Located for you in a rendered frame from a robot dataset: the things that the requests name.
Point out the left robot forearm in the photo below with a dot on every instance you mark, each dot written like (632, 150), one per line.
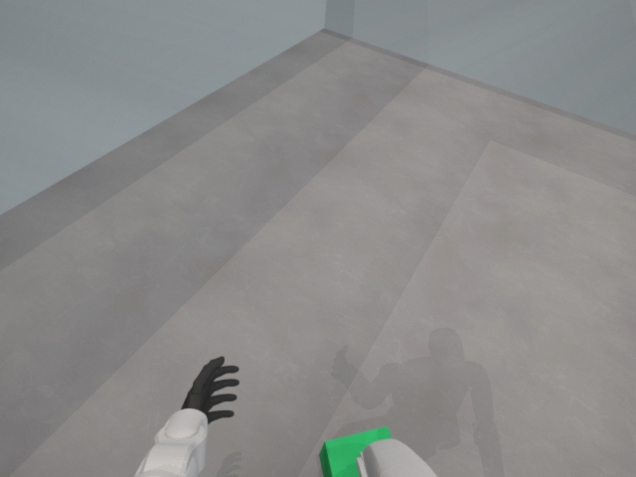
(179, 447)

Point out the carton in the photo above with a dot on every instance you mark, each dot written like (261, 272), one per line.
(338, 456)

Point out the left robot hand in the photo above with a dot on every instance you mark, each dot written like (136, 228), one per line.
(200, 395)

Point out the robot right thigh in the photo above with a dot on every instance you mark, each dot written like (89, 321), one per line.
(391, 458)

